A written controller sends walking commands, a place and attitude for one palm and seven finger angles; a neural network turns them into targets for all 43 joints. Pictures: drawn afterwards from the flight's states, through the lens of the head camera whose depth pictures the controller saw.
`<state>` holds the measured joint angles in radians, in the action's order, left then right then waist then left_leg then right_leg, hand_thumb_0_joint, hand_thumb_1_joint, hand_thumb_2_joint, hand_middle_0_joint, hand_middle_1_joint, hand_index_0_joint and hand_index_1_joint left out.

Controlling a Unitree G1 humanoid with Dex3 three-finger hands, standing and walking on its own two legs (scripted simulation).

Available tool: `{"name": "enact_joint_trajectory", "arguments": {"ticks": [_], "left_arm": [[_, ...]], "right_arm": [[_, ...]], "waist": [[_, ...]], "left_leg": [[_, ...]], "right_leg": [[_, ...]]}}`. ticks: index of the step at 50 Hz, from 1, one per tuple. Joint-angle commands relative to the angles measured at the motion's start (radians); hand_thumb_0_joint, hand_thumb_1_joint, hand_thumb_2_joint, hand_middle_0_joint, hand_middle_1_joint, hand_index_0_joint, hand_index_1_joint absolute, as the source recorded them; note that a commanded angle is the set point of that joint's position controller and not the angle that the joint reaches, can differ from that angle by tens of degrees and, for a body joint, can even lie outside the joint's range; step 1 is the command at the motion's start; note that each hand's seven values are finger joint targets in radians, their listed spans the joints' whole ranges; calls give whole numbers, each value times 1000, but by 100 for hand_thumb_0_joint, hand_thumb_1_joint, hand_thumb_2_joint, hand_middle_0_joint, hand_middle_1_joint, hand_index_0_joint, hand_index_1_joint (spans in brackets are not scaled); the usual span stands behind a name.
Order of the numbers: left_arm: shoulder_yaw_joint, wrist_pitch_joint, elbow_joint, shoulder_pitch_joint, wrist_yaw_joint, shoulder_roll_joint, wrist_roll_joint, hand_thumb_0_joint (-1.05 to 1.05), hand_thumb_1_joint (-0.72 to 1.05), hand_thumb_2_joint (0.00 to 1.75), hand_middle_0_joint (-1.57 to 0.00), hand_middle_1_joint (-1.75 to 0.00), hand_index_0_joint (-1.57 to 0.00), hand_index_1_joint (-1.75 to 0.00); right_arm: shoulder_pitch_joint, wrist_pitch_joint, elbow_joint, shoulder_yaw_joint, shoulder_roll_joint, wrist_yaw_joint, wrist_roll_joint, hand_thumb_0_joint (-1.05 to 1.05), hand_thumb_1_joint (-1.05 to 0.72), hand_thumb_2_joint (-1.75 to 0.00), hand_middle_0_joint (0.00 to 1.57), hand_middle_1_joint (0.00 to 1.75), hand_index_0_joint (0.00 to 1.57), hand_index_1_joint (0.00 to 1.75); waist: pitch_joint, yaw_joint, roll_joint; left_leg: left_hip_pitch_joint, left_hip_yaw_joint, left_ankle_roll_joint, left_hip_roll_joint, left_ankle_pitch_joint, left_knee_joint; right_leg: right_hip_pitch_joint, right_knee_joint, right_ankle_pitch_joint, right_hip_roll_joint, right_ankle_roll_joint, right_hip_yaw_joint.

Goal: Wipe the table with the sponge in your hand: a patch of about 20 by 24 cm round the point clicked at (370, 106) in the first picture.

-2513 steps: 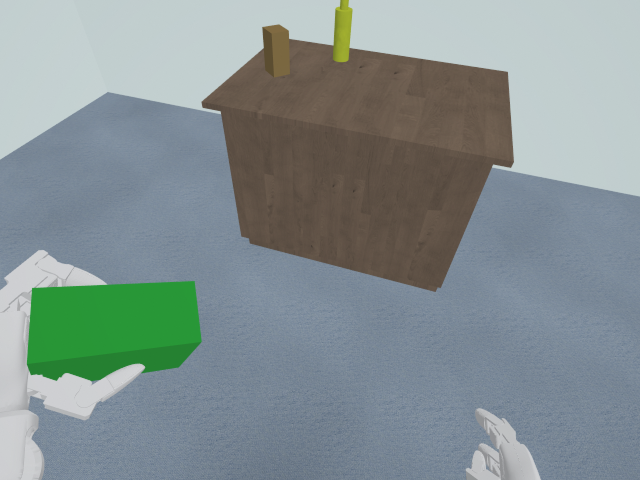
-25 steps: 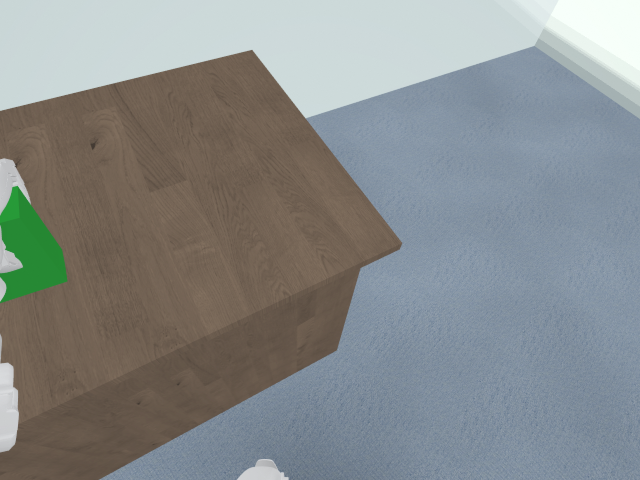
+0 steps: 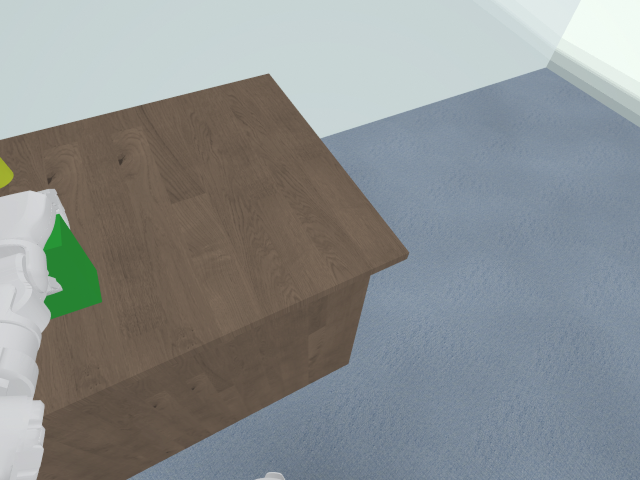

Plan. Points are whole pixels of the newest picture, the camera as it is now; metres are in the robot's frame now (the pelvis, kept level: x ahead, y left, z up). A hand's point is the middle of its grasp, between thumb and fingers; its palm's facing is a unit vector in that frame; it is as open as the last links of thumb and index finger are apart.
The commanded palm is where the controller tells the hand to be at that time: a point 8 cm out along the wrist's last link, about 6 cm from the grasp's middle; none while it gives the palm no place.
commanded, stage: wipe back along the first lane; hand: left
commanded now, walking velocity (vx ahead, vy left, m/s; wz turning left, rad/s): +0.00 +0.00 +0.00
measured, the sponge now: (48, 282) +0.36 +0.40 -0.01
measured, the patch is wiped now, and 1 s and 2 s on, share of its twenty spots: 0.90 0.90 0.90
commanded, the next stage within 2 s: lift the sponge slowly off the table in 0.70 s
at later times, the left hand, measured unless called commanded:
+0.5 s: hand (38, 289) +0.32 +0.36 +0.05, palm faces -0.03 -0.02 -1.00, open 10.3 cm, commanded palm +0.29 +0.34 +0.08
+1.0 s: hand (45, 314) +0.29 +0.33 +0.05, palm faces -0.06 -0.03 -1.00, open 10.3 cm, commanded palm +0.26 +0.32 +0.10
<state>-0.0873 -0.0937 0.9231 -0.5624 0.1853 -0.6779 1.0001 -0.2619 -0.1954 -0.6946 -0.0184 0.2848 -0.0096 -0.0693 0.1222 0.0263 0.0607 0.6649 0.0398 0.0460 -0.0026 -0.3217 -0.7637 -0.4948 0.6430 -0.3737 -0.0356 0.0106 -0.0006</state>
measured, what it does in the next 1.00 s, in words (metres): stands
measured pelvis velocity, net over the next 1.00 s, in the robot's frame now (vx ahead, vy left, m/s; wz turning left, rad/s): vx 0.01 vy -0.02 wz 0.04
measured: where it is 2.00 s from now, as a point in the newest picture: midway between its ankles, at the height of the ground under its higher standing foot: outside the picture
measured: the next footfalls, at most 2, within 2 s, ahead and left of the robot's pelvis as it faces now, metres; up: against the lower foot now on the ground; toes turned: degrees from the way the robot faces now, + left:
none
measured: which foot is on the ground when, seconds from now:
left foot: down 0.00-1.00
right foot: down 0.00-1.00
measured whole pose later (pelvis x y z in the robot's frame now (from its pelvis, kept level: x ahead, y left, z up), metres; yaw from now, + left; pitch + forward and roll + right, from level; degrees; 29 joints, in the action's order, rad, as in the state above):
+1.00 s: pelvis +0.01 -0.02 +0.01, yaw +2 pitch +6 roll -2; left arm -0.05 -0.23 0.39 -0.11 0.16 -0.53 0.93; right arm -0.16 -0.16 -0.67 -0.02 0.29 0.01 -0.07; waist 0.09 -0.03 0.09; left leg 0.46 0.06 0.02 -0.01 -0.31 -0.67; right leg -0.30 0.57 -0.37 -0.03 0.00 -0.02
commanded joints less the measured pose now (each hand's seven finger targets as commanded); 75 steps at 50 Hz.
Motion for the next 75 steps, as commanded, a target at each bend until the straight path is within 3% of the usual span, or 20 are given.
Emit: {"name": "enact_joint_trajectory", "arguments": {"ticks": [1,3,4,7,12,15,17,19,22,25,37,39,48,49,53,57,61,67,72,75], "left_arm": [[-15,-3,-91,-67,-43,-173,-10,0,10,130,-120,-160,-120,-160],[-33,-2,-114,-32,-45,-185,-6,0,10,130,-120,-160,-120,-160],[4,-6,-128,-11,-47,-137,-9,0,10,130,-120,-160,-120,-160],[-1,-15,-200,26,-48,-118,-21,0,10,130,-120,-160,-120,-160],[13,-42,-286,141,-48,-61,-43,0,10,130,-120,-160,-120,-160],[-5,-63,-326,204,-43,-73,-49,0,10,130,-120,-160,-120,-160],[-27,-72,-350,232,-46,-86,-61,0,10,130,-120,-160,-120,-160],[11,-87,-366,239,-44,-46,-57,0,10,130,-120,-160,-120,-160],[-4,-99,-432,307,-48,-41,-70,0,10,130,-120,-160,-120,-160],[33,-120,-442,287,-48,-9,-59,0,10,130,-120,-160,-120,-160],[16,-123,-524,400,-64,2,-80,0,10,130,-120,-160,-120,-160],[32,-123,-528,384,-62,7,-74,0,10,130,-120,-160,-120,-160],[-7,-122,-650,276,-45,-55,-64,0,10,130,-120,-160,-120,-160],[15,-123,-654,292,-43,-24,-67,0,10,130,-120,-160,-120,-160],[-54,-117,-645,282,-42,-102,-63,0,10,130,-120,-160,-120,-160],[-49,-98,-718,230,-42,-102,-64,0,10,130,-120,-160,-120,-160],[-32,-96,-737,226,-36,-88,-54,0,10,130,-120,-160,-120,-160],[-100,-82,-782,120,-18,-174,-48,0,10,130,-120,-160,-120,-160],[-107,-83,-787,103,-14,-181,-48,0,10,130,-120,-160,-120,-160],[-121,-99,-749,150,-22,-194,-52,0,10,130,-120,-160,-120,-160]], "right_arm": [[-1,22,106,-54,167,6,-6,0,-90,-90,20,30,20,30],[5,22,106,-54,167,5,-7,0,-90,-90,20,30,20,30],[17,24,115,-53,161,3,-6,0,-90,-90,20,30,20,30],[42,28,127,-55,156,0,-9,0,-90,-90,20,30,20,30],[75,36,146,-57,149,-5,-10,0,-90,-90,20,30,20,30],[81,40,146,-59,153,-7,-11,0,-90,-90,20,30,20,30],[104,44,155,-52,151,-7,-11,0,-90,-90,20,30,20,30],[107,45,152,-53,147,-6,-11,0,-90,-90,20,30,20,30],[140,54,172,-49,140,-9,-12,0,-90,-90,20,30,20,30],[141,53,167,-49,141,-5,-13,0,-90,-90,20,30,20,30],[193,70,186,-38,129,11,-9,0,-90,-90,20,30,20,30],[184,71,179,-39,132,12,-8,0,-90,-90,20,30,20,30],[204,78,164,-44,131,23,-3,0,-90,-90,20,30,20,30],[206,81,171,-47,125,26,-1,0,-90,-90,20,30,20,30],[206,82,152,-44,130,35,1,0,-90,-90,20,30,20,30],[229,91,163,-43,123,41,2,0,-90,-90,20,30,20,30],[228,95,157,-46,121,42,4,0,-90,-90,20,30,20,30],[248,101,153,-38,119,57,7,0,-90,-90,20,30,20,30],[257,109,152,-37,112,63,6,0,-90,-90,20,30,20,30],[252,110,142,-39,117,60,6,0,-90,-90,20,30,20,30]], "waist": [[223,-11,-25],[218,-21,-5],[199,-16,-2],[202,-28,18],[200,-39,-4],[203,-36,-51],[188,-50,-33],[160,-35,-39],[167,-61,0],[132,-37,-46],[137,-69,-31],[121,-53,-41],[135,-52,-2],[127,-51,-5],[158,-64,-34],[167,-67,30],[153,-59,23],[169,-72,42],[190,-77,63],[192,-82,26]], "left_leg": [[-300,14,10,-4,272,105],[-315,19,8,-5,312,107],[-310,14,7,-4,304,110],[-336,19,8,0,336,117],[-349,18,8,1,381,122],[-344,11,10,-8,366,120],[-334,12,8,-7,378,130],[-345,13,8,-8,358,134],[-352,12,7,-11,379,141],[-354,19,6,-13,332,145],[-354,4,8,-24,313,165],[-355,3,8,-24,303,161],[-402,17,12,-27,297,176],[-402,12,14,-28,292,176],[-407,9,16,-35,314,177],[-432,9,17,-32,327,185],[-452,6,17,-32,332,186],[-458,3,16,-36,316,205],[-473,-6,15,-39,332,207],[-471,-11,16,-43,338,204]], "right_leg": [[34,-85,262,-58,-75,-54],[42,-81,285,-56,-77,-54],[37,-84,275,-57,-77,-59],[50,-94,294,-55,-81,-56],[84,-97,334,-53,-79,-57],[116,-104,361,-51,-71,-54],[136,-105,373,-48,-74,-52],[116,-106,347,-48,-70,-62],[148,-113,363,-46,-75,-57],[121,-118,329,-47,-71,-66],[195,-135,357,-41,-73,-50],[177,-131,348,-42,-69,-55],[183,-141,323,-42,-73,-53],[181,-141,315,-43,-73,-56],[230,-146,367,-39,-72,-44],[232,-152,359,-39,-76,-41],[217,-155,360,-39,-74,-49],[244,-163,343,-38,-77,-38],[270,-167,372,-34,-77,-32],[290,-173,403,-30,-70,-32]]}}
